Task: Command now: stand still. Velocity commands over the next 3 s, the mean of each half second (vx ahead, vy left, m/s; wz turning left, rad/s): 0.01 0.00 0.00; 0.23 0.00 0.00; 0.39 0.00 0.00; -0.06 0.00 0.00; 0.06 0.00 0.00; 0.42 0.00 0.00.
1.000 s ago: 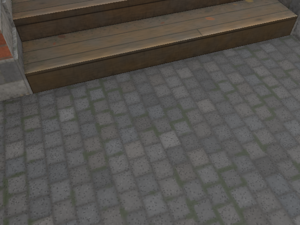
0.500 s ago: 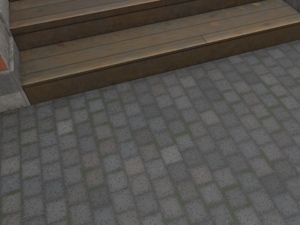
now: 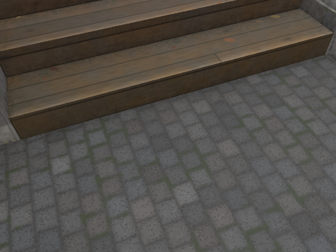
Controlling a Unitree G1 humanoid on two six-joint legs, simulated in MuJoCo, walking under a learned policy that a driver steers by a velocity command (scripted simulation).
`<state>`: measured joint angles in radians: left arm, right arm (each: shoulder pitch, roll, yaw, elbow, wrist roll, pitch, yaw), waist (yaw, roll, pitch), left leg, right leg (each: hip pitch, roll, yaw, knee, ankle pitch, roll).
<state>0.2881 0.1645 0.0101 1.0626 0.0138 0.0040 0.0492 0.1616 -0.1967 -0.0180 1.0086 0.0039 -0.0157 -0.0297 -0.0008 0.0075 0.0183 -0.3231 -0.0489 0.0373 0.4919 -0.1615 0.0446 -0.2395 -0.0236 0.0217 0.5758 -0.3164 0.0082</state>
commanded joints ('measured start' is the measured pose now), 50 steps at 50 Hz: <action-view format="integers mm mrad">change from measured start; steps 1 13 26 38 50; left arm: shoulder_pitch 58 120 127 174 2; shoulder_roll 99 74 57 154 137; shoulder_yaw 21 18 17 64 55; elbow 3 19 26 1 -124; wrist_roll -3 -13 -12 -31 -53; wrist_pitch -30 -47 -37 -93 -134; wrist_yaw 0 -17 -17 -17 -39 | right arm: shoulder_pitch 17 68 59 -103 143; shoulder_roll -79 -70 -72 -77 -109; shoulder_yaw -17 -12 -19 -29 -35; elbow -26 39 71 -10 46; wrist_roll -6 3 6 37 3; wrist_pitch -11 -6 13 -77 -118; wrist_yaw -12 -5 -15 24 61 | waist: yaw -17 2 -2 49 -28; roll -109 -11 -15 -110 44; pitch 87 -4 24 205 57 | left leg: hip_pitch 96 152 168 -413 301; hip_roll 61 71 75 145 347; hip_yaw -75 -77 -84 -68 -427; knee -83 -12 -15 383 -339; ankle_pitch -143 168 178 -326 -193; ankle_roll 7 16 6 49 164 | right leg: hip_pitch -172 -18 -4 204 -538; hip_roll -26 -7 -2 -327 -91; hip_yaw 48 14 5 393 63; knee -250 -182 -197 -417 681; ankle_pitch -177 189 234 -192 69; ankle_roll -49 -51 -51 -264 -113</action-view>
